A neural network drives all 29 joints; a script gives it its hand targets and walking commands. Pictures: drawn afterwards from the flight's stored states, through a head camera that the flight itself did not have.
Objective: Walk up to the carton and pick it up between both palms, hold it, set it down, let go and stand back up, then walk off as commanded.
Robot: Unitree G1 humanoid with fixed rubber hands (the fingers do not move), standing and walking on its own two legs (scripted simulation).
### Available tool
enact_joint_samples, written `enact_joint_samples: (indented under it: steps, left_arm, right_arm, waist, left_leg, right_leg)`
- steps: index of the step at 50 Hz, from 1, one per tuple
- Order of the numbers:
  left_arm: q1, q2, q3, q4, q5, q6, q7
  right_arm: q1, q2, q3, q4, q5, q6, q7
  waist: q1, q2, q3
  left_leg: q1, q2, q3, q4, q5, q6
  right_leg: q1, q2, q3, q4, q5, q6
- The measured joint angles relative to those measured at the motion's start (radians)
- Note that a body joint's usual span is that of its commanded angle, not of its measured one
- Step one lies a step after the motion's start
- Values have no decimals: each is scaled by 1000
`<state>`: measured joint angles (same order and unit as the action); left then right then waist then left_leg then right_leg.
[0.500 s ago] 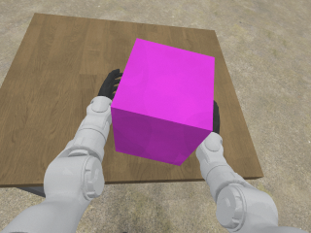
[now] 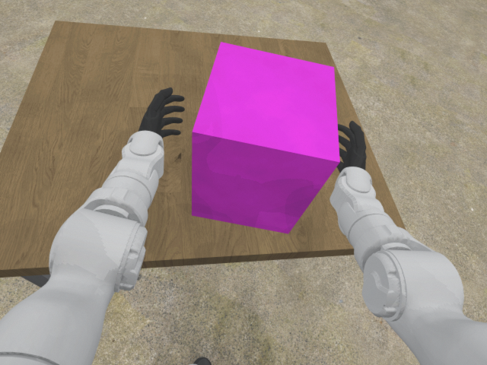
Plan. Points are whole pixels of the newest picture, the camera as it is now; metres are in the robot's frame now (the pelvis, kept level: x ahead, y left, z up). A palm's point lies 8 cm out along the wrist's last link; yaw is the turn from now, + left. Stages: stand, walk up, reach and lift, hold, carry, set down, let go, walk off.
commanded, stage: set down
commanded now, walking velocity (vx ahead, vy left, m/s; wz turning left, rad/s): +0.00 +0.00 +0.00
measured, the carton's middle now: (257, 146) +0.48 -0.03 +0.03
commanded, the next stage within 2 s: none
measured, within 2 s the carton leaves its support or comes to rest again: neither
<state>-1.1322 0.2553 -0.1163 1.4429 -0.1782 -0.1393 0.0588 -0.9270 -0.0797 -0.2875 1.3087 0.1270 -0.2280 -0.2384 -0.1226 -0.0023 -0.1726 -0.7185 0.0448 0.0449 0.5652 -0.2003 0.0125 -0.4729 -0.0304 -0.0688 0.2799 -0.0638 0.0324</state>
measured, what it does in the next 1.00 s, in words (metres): shifts its weight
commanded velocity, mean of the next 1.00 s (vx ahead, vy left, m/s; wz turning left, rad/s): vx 0.00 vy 0.00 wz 0.00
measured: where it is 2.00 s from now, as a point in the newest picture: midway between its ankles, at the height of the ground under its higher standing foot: outside the picture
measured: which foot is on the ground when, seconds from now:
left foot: down 0.00-1.00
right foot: down 0.00-1.00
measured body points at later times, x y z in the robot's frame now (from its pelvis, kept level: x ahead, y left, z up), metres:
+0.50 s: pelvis -0.04 -0.04 -0.01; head +0.03 +0.02 +0.44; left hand +0.49 +0.13 +0.14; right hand +0.41 -0.23 +0.13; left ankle +0.03 +0.04 -0.73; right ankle -0.03 -0.22 -0.73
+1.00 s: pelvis -0.01 -0.05 +0.00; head +0.02 +0.01 +0.45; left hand +0.49 +0.14 +0.15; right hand +0.43 -0.23 +0.17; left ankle +0.03 +0.04 -0.73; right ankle -0.03 -0.22 -0.73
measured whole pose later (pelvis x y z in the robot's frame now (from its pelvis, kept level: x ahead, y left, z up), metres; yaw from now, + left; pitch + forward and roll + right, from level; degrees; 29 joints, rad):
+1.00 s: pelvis -0.01 -0.05 +0.00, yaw +2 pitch +10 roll -3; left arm -1.24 0.46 -0.19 1.44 -0.33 0.09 -0.08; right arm -1.08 -0.07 -0.14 1.09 0.23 0.15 -0.31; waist -0.21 -0.04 -0.13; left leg -0.53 0.04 0.04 0.51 -0.17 0.02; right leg -0.35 -0.04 -0.07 0.38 -0.19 0.05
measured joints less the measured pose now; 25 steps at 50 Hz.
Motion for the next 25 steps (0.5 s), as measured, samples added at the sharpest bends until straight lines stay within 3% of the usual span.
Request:
enact_joint_samples:
  steps: [8, 25]
  left_arm:
    - [-73, 42, -75, 66, -104, 15, -15]
    - [-221, 135, -76, 124, -144, 111, -86]
  right_arm:
    - [-56, -4, 0, -5, 0, 115, 18]
    - [-156, -3, 21, -130, 0, 325, -27]
  waist:
    - [-32, -11, -5]
    - [-76, -18, -25]
  left_leg:
    - [-26, -9, 0, 9, 25, 0]
    - [-21, -6, -2, -21, 69, 0]
  right_leg:
    - [-47, -11, 0, 67, -46, 0]
    - [-68, -11, 0, 98, -83, 22]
